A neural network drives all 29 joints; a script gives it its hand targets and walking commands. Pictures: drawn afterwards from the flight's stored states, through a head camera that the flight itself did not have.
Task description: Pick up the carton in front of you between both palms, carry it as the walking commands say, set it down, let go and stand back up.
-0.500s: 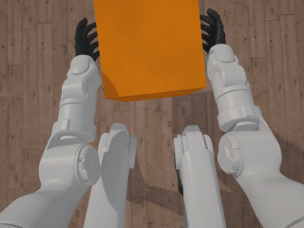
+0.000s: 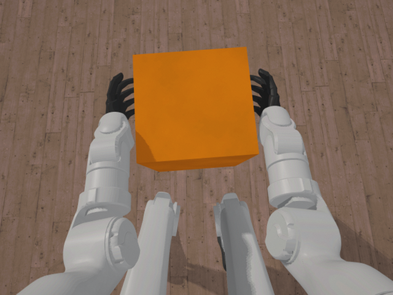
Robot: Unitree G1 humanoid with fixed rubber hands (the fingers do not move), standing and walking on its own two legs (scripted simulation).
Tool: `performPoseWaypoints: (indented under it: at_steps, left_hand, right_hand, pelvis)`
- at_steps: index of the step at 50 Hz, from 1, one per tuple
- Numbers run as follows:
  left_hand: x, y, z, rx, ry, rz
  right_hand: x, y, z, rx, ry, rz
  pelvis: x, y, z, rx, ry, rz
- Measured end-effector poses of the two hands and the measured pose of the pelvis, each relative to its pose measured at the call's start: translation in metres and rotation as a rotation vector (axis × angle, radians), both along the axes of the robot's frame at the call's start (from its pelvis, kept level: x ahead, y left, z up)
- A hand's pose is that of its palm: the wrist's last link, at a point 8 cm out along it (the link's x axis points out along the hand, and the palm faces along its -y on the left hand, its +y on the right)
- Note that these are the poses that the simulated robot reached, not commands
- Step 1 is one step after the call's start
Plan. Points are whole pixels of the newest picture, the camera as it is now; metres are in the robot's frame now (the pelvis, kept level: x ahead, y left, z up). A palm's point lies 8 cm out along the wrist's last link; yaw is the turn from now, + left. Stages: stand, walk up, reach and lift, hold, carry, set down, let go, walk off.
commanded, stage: reach and lift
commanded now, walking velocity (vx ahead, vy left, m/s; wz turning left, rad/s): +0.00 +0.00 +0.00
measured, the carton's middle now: (194, 121) +0.46 +0.01 -0.12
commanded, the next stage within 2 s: none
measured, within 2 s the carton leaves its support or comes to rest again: neither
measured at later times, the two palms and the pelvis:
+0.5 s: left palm (77, 93) +0.41 +0.16 +0.11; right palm (312, 93) +0.42 -0.14 +0.11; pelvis +0.05 +0.00 +0.15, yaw +0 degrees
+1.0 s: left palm out of the picture +0.38 +0.15 +0.26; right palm out of the picture +0.38 -0.15 +0.26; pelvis +0.09 +0.00 +0.24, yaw +0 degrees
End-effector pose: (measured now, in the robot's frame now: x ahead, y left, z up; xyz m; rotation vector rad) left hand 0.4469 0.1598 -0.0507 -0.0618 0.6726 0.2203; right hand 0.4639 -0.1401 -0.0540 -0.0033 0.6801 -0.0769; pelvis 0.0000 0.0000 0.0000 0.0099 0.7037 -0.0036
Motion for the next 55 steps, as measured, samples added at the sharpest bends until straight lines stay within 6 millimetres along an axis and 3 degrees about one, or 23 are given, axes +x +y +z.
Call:
performPoseWaypoints:
  at_steps: [24,36,49,55]
  left_hand:
    - [-0.034,-0.003,0.158,-0.003,0.01,-0.033]
    - [-0.049,-0.004,0.23,-0.004,0.004,-0.05]
    - [-0.064,-0.006,0.304,0.022,-0.02,-0.089]
    - [-0.069,-0.006,0.32,0.041,-0.002,-0.106]
  right_hand:
    - [-0.045,-0.003,0.157,0.009,0.011,-0.043]
    - [-0.065,-0.005,0.23,0.007,0.005,-0.059]
    - [-0.085,-0.006,0.305,-0.013,-0.02,-0.063]
    - [-0.091,-0.007,0.321,-0.032,-0.003,-0.049]
  pelvis:
    - [0.051,0.0,0.141,-0.006,-0.243,0.0]
    - [0.079,0.003,0.202,-0.009,-0.416,0.001]
    - [0.094,0.004,0.242,-0.013,-0.648,-0.003]
    - [0.089,0.005,0.246,-0.012,-0.725,-0.002]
